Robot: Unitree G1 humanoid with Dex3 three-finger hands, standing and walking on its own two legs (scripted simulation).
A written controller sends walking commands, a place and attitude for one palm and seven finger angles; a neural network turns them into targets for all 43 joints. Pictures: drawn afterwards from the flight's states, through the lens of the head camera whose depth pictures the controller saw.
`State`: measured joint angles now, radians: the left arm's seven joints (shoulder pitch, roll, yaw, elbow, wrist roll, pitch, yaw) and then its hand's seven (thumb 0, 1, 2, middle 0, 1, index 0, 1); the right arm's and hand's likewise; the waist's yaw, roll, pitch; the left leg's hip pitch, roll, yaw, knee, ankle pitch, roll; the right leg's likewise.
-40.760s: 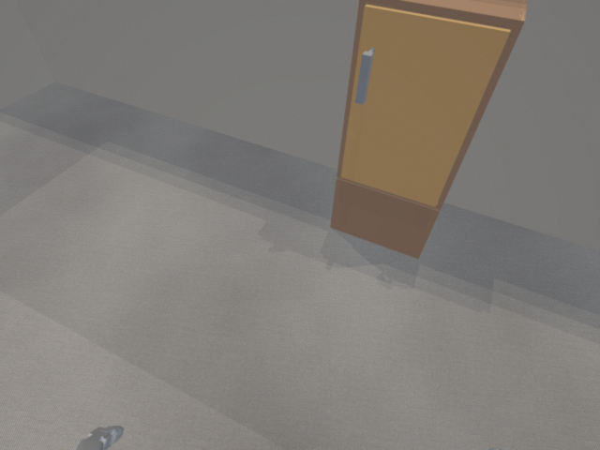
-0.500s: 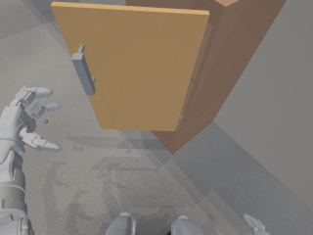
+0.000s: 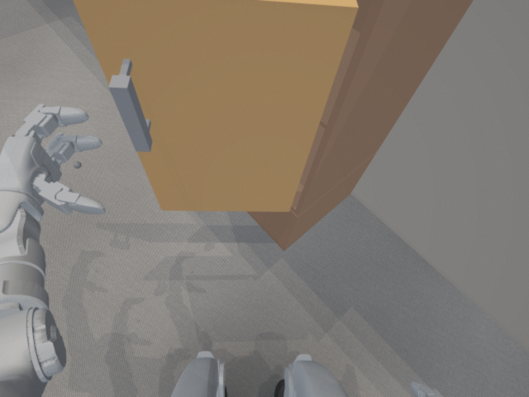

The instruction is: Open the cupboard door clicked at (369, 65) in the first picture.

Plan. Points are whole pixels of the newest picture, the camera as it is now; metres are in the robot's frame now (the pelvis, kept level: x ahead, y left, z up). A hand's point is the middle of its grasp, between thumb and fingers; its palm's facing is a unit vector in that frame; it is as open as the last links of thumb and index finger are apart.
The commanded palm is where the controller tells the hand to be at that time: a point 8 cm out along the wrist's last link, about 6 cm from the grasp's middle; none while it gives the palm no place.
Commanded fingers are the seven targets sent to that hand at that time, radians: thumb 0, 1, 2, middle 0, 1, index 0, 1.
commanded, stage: move the hooked fingers beside the handle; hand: left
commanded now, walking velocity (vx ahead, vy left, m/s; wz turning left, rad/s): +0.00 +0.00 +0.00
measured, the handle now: (135, 107) +0.55 +0.21 +0.05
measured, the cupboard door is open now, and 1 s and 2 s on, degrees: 50 50 50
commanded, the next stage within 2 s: slide the fingers in behind the handle in 1.28 s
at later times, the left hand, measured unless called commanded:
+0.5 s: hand (85, 132) +0.48 +0.27 +0.06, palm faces +0.01 -1.00 +0.00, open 14.0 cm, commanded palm +0.47 +0.32 +0.06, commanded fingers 0.00 -0.50 0.30 -0.30 -1.20 -0.30 -1.20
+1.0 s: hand (87, 134) +0.49 +0.27 +0.06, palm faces -0.01 -1.00 -0.01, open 14.0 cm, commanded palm +0.47 +0.31 +0.06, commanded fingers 0.00 -0.50 0.30 -0.30 -1.20 -0.30 -1.20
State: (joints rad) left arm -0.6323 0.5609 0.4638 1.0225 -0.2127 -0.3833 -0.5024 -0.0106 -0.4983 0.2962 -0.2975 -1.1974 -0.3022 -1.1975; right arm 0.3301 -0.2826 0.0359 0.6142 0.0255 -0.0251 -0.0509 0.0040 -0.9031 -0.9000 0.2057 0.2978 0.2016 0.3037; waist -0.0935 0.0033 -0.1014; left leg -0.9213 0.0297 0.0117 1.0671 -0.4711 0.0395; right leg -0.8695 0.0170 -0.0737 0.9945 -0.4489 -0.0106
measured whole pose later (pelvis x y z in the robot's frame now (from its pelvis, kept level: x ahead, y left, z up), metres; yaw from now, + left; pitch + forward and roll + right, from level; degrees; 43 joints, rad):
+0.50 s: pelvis +0.00 +0.00 -0.01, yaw -1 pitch +22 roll -4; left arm -0.86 0.70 0.51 1.20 -0.14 -0.38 -0.48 -0.01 -0.50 0.30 -0.30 -1.20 -0.30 -1.20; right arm 0.37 -0.29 0.05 0.63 0.01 0.04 -0.05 0.00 -0.90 -0.90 0.21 0.30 0.20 0.30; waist -0.16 0.01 -0.09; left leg -1.03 0.04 0.00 1.12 -0.48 0.04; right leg -0.97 0.03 -0.08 1.02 -0.44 -0.01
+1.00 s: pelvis +0.01 +0.01 -0.01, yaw -1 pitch +23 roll -5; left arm -0.81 0.66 0.48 1.13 -0.15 -0.38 -0.47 -0.01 -0.50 0.30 -0.30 -1.20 -0.30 -1.20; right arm 0.37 -0.27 0.05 0.60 0.00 0.08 -0.03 0.00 -0.90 -0.90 0.21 0.30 0.20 0.30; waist -0.15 0.01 -0.10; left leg -1.02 0.04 0.00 1.11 -0.49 0.05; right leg -0.95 0.03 -0.08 1.00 -0.45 0.00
